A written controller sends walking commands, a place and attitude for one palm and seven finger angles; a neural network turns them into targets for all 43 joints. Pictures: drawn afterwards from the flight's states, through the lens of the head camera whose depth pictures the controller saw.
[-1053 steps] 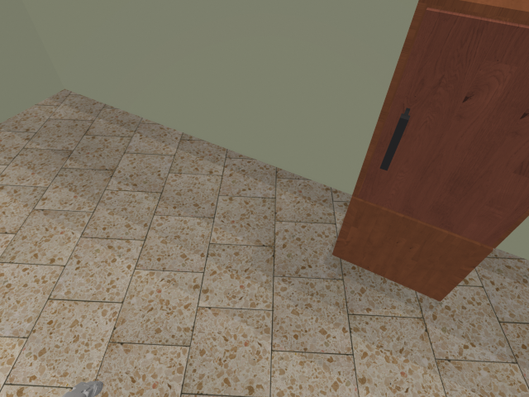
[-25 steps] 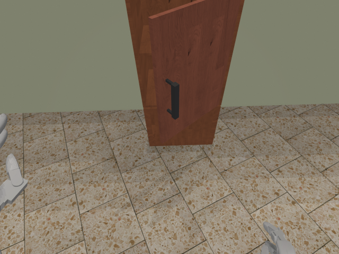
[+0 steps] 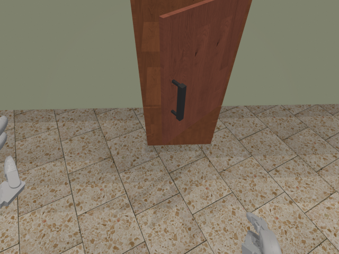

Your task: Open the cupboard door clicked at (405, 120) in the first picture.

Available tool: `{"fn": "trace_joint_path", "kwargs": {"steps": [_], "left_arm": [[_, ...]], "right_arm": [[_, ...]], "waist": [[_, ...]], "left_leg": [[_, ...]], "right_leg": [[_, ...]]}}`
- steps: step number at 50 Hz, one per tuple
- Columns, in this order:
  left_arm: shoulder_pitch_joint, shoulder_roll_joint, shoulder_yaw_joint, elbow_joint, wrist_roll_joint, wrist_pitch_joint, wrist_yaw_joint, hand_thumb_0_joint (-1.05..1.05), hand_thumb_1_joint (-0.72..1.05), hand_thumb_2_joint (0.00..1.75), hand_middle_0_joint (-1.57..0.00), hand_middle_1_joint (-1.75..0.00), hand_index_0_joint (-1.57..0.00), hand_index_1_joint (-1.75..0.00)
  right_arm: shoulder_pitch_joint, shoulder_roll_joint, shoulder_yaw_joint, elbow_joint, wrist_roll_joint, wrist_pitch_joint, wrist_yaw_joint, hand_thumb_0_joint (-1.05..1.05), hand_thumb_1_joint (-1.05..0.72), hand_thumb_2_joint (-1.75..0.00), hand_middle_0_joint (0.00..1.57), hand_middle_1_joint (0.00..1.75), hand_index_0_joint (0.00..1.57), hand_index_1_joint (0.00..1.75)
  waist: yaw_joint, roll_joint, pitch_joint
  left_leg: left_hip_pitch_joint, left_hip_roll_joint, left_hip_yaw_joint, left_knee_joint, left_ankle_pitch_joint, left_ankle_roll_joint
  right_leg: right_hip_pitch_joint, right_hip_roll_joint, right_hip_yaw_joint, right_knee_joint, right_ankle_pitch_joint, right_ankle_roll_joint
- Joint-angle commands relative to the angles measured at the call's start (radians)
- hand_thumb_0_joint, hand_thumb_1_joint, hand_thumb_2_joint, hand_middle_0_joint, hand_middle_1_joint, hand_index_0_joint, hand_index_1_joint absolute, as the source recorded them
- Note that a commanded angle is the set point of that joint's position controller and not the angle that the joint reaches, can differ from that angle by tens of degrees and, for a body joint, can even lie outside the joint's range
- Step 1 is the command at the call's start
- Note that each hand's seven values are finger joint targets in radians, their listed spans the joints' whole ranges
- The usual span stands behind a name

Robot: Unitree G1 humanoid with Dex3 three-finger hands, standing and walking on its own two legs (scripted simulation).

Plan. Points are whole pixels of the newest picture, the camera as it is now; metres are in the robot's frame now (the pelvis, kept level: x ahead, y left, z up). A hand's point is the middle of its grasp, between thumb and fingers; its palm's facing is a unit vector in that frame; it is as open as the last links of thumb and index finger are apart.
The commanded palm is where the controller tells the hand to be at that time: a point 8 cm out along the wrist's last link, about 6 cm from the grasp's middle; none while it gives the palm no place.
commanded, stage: stop stepping back and stand still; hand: left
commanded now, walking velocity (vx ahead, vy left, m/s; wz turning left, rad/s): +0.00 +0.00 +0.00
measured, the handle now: (177, 100) +0.66 +0.02 -0.07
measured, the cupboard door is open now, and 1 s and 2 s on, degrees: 39 39 39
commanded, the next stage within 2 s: let the arm hang, fingers relaxed in 0.46 s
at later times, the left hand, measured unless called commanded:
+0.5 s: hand (11, 185) +0.19 +0.28 +0.15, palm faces +0.41 -0.79 -0.47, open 7.4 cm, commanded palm +0.14 +0.32 +0.17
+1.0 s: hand out of the picture -0.02 +0.18 -0.18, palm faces +0.03 -0.98 -0.20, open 7.1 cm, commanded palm none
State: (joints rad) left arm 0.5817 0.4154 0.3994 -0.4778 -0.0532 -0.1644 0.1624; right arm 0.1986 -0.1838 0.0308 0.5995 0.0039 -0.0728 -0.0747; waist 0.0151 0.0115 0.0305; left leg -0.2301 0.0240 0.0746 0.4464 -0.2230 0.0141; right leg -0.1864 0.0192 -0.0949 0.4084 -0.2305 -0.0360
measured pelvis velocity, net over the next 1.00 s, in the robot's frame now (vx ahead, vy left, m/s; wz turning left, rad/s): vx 0.00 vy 0.00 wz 0.02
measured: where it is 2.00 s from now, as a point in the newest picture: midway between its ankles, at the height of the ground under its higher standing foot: outside the picture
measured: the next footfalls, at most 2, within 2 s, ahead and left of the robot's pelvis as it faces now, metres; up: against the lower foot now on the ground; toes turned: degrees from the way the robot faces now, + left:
none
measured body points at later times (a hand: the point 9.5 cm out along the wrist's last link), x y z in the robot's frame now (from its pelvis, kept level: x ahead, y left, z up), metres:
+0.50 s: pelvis +0.00 +0.02 +0.00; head +0.01 +0.02 +0.45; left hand +0.17 +0.32 +0.17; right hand +0.16 -0.21 -0.08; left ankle +0.01 +0.11 -0.74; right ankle -0.01 -0.09 -0.74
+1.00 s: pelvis +0.00 +0.00 +0.00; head +0.03 +0.01 +0.45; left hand -0.02 +0.23 -0.16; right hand -0.02 -0.25 -0.15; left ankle +0.01 +0.11 -0.74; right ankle -0.01 -0.09 -0.74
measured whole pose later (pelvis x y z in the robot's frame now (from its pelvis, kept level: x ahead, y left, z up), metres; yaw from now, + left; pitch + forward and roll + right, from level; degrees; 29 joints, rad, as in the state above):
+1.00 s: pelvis +0.00 +0.00 +0.00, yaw +1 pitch -1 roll +0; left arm 0.29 0.19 0.00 1.09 0.00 0.02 0.02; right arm 0.29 -0.20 0.02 1.11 -0.02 0.03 -0.02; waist 0.00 -0.02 0.08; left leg -0.21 0.01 0.06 0.43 -0.21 0.02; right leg -0.17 0.01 -0.11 0.42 -0.24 -0.04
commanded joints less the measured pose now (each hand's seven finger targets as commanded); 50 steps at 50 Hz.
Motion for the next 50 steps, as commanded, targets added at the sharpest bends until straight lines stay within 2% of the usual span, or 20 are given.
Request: {"fn": "trace_joint_path", "kwargs": {"steps": [1, 7, 9, 21, 27, 28, 29, 30, 31, 32, 34, 35, 36, 39, 41, 42, 44, 46, 47, 50], "left_arm": [[-0.066, 0.151, 0.100, -0.180, 0.008, -0.051, 0.017, 0.00, 0.90, 0.90, -0.20, -0.30, -0.20, -0.30], [-0.070, 0.175, 0.120, -0.219, 0.012, -0.052, 0.020, 0.00, 0.90, 0.90, -0.20, -0.30, -0.20, -0.30], [-0.048, 0.159, 0.115, -0.213, 0.011, -0.054, 0.020, 0.00, 0.90, 0.90, -0.20, -0.30, -0.20, -0.30], [-0.036, 0.139, 0.102, -0.185, 0.007, -0.064, 0.016, 0.00, 0.90, 0.90, -0.20, -0.30, -0.20, -0.30], [-0.051, 0.164, 0.121, -0.199, 0.011, -0.066, 0.020, 0.00, 0.90, 0.90, -0.20, -0.30, -0.20, -0.30], [-0.120, -0.006, -0.309, 0.603, 0.091, 0.058, -0.127, 0.00, 0.90, 0.90, -0.20, -0.30, -0.20, -0.30], [-0.123, -0.016, -0.274, 0.648, 0.078, 0.134, -0.150, 0.00, 0.90, 0.90, -0.20, -0.30, -0.20, -0.30], [-0.155, -0.040, -0.289, 0.677, 0.079, 0.150, -0.154, 0.00, 0.90, 0.90, -0.20, -0.30, -0.20, -0.30], [-0.184, -0.040, -0.296, 0.720, 0.083, 0.152, -0.156, 0.00, 0.90, 0.90, -0.20, -0.30, -0.20, -0.30], [-0.204, -0.025, -0.305, 0.775, 0.088, 0.148, -0.157, 0.00, 0.90, 0.90, -0.20, -0.30, -0.20, -0.30], [-0.258, 0.001, -0.316, 0.906, 0.090, 0.147, -0.160, 0.00, 0.90, 0.90, -0.20, -0.30, -0.20, -0.30], [-0.291, 0.010, -0.324, 0.975, 0.089, 0.148, -0.158, 0.00, 0.90, 0.90, -0.20, -0.30, -0.20, -0.30], [-0.322, 0.003, -0.336, 1.046, 0.085, 0.153, -0.156, 0.00, 0.90, 0.90, -0.20, -0.30, -0.20, -0.30], [-0.341, -0.032, -0.369, 1.225, 0.074, 0.161, -0.146, 0.00, 0.90, 0.90, -0.20, -0.30, -0.20, -0.30], [-0.328, -0.045, -0.376, 1.328, 0.068, 0.158, -0.142, 0.00, 0.90, 0.90, -0.20, -0.30, -0.20, -0.30], [-0.318, -0.045, -0.377, 1.366, 0.067, 0.156, -0.140, 0.00, 0.90, 0.90, -0.20, -0.30, -0.20, -0.30], [-0.299, -0.084, -0.368, 1.436, 0.064, 0.154, -0.138, 0.00, 0.90, 0.90, -0.20, -0.30, -0.20, -0.30], [-0.286, -0.086, -0.374, 1.493, 0.060, 0.152, -0.139, 0.00, 0.90, 0.90, -0.20, -0.30, -0.20, -0.30], [-0.282, -0.091, -0.373, 1.512, 0.060, 0.150, -0.138, 0.00, 0.90, 0.90, -0.20, -0.30, -0.20, -0.30], [-0.274, -0.117, -0.381, 1.561, 0.057, 0.151, -0.137, 0.00, 0.90, 0.90, -0.20, -0.30, -0.20, -0.30]], "right_arm": [[-0.079, -0.146, -0.060, -0.144, 0.000, -0.057, -0.012, 0.00, -0.90, -0.90, 0.20, 0.30, 0.20, 0.30], [-0.085, -0.150, -0.063, -0.147, -0.002, -0.067, -0.013, 0.00, -0.90, -0.90, 0.20, 0.30, 0.20, 0.30], [-0.081, -0.145, -0.061, -0.150, -0.001, -0.066, -0.013, 0.00, -0.90, -0.90, 0.20, 0.30, 0.20, 0.30], [-0.074, -0.154, -0.070, -0.146, 0.002, -0.066, -0.011, 0.00, -0.90, -0.90, 0.20, 0.30, 0.20, 0.30], [-0.079, -0.153, -0.071, -0.144, -0.002, -0.070, -0.014, 0.00, -0.90, -0.90, 0.20, 0.30, 0.20, 0.30], [-0.125, -0.326, -0.110, 0.101, 0.006, -0.119, 0.086, 0.00, -0.90, -0.90, 0.20, 0.30, 0.20, 0.30], [-0.031, -0.286, -0.108, 0.113, 0.003, -0.046, 0.088, 0.00, -0.90, -0.90, 0.20, 0.30, 0.20, 0.30], [-0.015, -0.266, -0.096, 0.115, -0.010, -0.024, 0.084, 0.00, -0.90, -0.90, 0.20, 0.30, 0.20, 0.30], [-0.028, -0.260, -0.085, 0.109, -0.015, -0.008, 0.081, 0.00, -0.90, -0.90, 0.20, 0.30, 0.20, 0.30], [-0.038, -0.259, -0.079, 0.110, -0.021, 0.001, 0.081, 0.00, -0.90, -0.90, 0.20, 0.30, 0.20, 0.30], [-0.046, -0.265, -0.074, 0.145, -0.027, 0.017, 0.080, 0.00, -0.90, -0.90, 0.20, 0.30, 0.20, 0.30], [-0.040, -0.259, -0.072, 0.168, -0.026, 0.028, 0.080, 0.00, -0.90, -0.90, 0.20, 0.30, 0.20, 0.30], [-0.036, -0.245, -0.066, 0.195, -0.029, 0.040, 0.079, 0.00, -0.90, -0.90, 0.20, 0.30, 0.20, 0.30], [-0.024, -0.184, -0.038, 0.270, -0.033, 0.061, 0.076, 0.00, -0.90, -0.90, 0.20, 0.30, 0.20, 0.30], [-0.017, -0.166, -0.032, 0.321, -0.029, 0.063, 0.068, 0.00, -0.90, -0.90, 0.20, 0.30, 0.20, 0.30], [-0.008, -0.162, -0.030, 0.341, -0.027, 0.065, 0.065, 0.00, -0.90, -0.90, 0.20, 0.30, 0.20, 0.30], [0.020, -0.130, -0.030, 0.387, -0.030, 0.067, 0.057, 0.00, -0.90, -0.90, 0.20, 0.30, 0.20, 0.30], [0.043, -0.116, -0.028, 0.427, -0.026, 0.071, 0.052, 0.00, -0.90, -0.90, 0.20, 0.30, 0.20, 0.30], [0.061, -0.116, -0.031, 0.437, -0.024, 0.073, 0.050, 0.00, -0.90, -0.90, 0.20, 0.30, 0.20, 0.30], [0.110, -0.098, -0.031, 0.481, -0.024, 0.078, 0.045, 0.00, -0.90, -0.90, 0.20, 0.30, 0.20, 0.30]], "waist": [[-0.013, 0.053, -0.107], [-0.007, 0.084, -0.115], [-0.007, 0.097, -0.107], [-0.010, 0.067, -0.110], [-0.007, 0.065, -0.120], [-0.056, 0.050, 0.015], [-0.040, 0.067, -0.077], [-0.041, 0.055, -0.100], [-0.031, 0.013, -0.095], [-0.021, -0.076, -0.096], [-0.015, -0.194, -0.102], [-0.023, -0.220, -0.101], [-0.029, -0.208, -0.089], [-0.026, -0.012, -0.071], [-0.018, 0.051, -0.074], [-0.015, 0.051, -0.058], [-0.015, 0.132, -0.051], [-0.015, 0.135, -0.038], [-0.015, 0.085, -0.031], [-0.024, 0.051, -0.001]], "left_leg": [[-0.003, 0.071, -0.104, -0.109, 0.092, 0.003], [-0.020, 0.068, -0.116, -0.141, 0.096, -0.003], [-0.029, 0.070, -0.115, -0.146, 0.099, -0.002], [-0.019, 0.073, -0.109, -0.147, 0.096, -0.008], [-0.008, 0.065, -0.105, -0.139, 0.094, -0.010], [-0.093, 0.091, -0.134, 0.026, 0.262, 0.014], [-0.012, 0.099, -0.112, 0.010, 0.334, 0.006], [-0.043, 0.123, -0.143, -0.006, 0.260, 0.032], [-0.092, 0.132, -0.175, -0.034, 0.210, 0.055], [-0.095, 0.130, -0.184, -0.037, 0.190, 0.059], [-0.072, 0.092, -0.164, -0.010, 0.151, 0.050], [-0.037, 0.073, -0.149, 0.005, 0.138, 0.043], [-0.008, 0.060, -0.135, 0.007, 0.127, 0.035], [0.016, 0.063, -0.123, -0.044, 0.149, 0.021], [0.021, 0.070, -0.124, -0.072, 0.150, 0.018], [0.021, 0.072, -0.122, -0.075, 0.145, 0.015], [0.022, 0.072, -0.120, -0.091, 0.114, 0.015], [0.022, 0.072, -0.116, -0.095, 0.097, 0.012], [0.031, 0.075, -0.120, -0.089, 0.099, 0.014], [0.036, 0.076, -0.116, -0.102, 0.073, 0.014]], "right_leg": [[0.067, -0.066, 0.125, -0.067, 0.145, 0.041], [0.101, -0.054, 0.099, -0.056, 0.133, 0.042], [0.102, -0.049, 0.095, -0.050, 0.132, 0.042], [0.089, -0.046, 0.093, -0.051, 0.139, 0.044], [0.091, -0.053, 0.100, -0.063, 0.150, 0.041], [-0.084, -0.119, 0.048, 0.091, 0.201, 0.016], [-0.100, -0.116, 0.118, 0.064, 0.129, 0.004], [-0.099, -0.097, 0.090, 0.101, 0.016, 0.004], [-0.070, -0.087, 0.091, 0.123, -0.008, 0.003], [-0.044, -0.087, 0.101, 0.112, -0.002, -0.001], [-0.021, -0.127, 0.143, 0.049, 0.070, -0.015], [-0.037, -0.151, 0.161, 0.027, 0.090, -0.026], [-0.061, -0.164, 0.172, 0.009, 0.083, -0.034], [-0.032, -0.150, 0.162, 0.002, 0.082, -0.021], [0.009, -0.142, 0.159, -0.013, 0.087, -0.013], [0.016, -0.141, 0.156, -0.030, 0.084, -0.013], [0.036, -0.142, 0.153, -0.055, 0.075, -0.021], [0.044, -0.143, 0.148, -0.073, 0.078, -0.024], [0.040, -0.141, 0.144, -0.084, 0.077, -0.024], [0.019, -0.141, 0.137, -0.102, 0.040, -0.026]]}}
